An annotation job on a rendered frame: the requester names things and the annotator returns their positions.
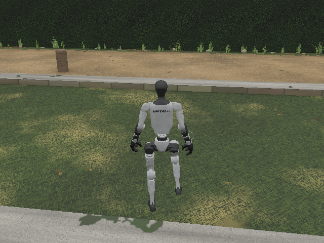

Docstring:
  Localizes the left robot forearm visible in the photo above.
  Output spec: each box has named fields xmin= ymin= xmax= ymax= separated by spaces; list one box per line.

xmin=132 ymin=123 xmax=142 ymax=143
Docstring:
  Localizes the robot right shin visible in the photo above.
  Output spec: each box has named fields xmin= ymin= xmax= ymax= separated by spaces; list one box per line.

xmin=173 ymin=156 xmax=180 ymax=189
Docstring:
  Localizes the right robot upper arm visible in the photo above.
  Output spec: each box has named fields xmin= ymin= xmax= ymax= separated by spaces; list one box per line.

xmin=172 ymin=102 xmax=185 ymax=130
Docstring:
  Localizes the robot left hand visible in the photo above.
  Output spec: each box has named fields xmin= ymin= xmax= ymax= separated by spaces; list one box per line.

xmin=130 ymin=141 xmax=142 ymax=152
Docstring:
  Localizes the right robot forearm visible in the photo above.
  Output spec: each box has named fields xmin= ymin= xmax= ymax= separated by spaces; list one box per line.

xmin=181 ymin=123 xmax=192 ymax=145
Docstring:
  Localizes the robot left thigh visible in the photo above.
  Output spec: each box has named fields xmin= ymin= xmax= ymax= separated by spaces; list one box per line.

xmin=144 ymin=142 xmax=156 ymax=180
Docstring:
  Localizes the left robot upper arm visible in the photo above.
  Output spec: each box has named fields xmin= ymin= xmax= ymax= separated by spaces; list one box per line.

xmin=137 ymin=102 xmax=151 ymax=130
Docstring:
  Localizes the robot right hand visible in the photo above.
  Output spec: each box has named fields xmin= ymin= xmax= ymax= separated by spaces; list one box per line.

xmin=182 ymin=143 xmax=193 ymax=155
